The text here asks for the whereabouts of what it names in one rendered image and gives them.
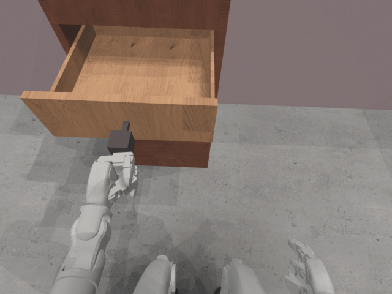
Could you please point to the left robot forearm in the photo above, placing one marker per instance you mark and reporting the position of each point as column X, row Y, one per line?
column 83, row 266

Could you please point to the right robot hand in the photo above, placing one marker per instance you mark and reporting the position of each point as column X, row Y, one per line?
column 313, row 277

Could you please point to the cabinet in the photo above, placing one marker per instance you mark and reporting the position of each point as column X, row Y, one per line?
column 67, row 16

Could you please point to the robot left thigh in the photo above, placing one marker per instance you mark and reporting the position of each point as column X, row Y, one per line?
column 158, row 278

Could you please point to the robot right thigh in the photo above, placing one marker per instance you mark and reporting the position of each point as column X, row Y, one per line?
column 240, row 279

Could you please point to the drawer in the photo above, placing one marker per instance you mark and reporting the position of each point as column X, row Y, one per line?
column 161, row 80

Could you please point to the left robot hand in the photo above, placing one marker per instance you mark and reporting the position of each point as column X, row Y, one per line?
column 103, row 177

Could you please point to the handle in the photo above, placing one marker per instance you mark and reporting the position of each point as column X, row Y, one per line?
column 121, row 140

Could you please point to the robot thigh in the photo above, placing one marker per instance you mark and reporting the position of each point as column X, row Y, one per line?
column 240, row 279
column 158, row 278

